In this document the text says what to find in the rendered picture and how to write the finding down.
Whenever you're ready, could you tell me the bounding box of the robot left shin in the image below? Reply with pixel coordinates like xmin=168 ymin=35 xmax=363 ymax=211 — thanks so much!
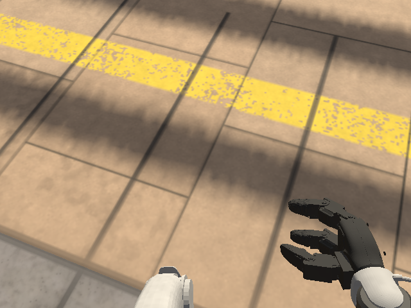
xmin=144 ymin=266 xmax=181 ymax=286

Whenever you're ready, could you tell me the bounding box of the left robot thigh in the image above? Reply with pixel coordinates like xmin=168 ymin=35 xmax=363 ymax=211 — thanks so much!
xmin=134 ymin=273 xmax=194 ymax=308

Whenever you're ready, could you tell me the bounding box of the robot right forearm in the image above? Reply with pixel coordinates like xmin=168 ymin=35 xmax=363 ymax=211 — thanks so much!
xmin=351 ymin=267 xmax=411 ymax=308

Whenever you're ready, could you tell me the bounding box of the robot right hand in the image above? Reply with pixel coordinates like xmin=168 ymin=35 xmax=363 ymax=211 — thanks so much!
xmin=280 ymin=198 xmax=386 ymax=290

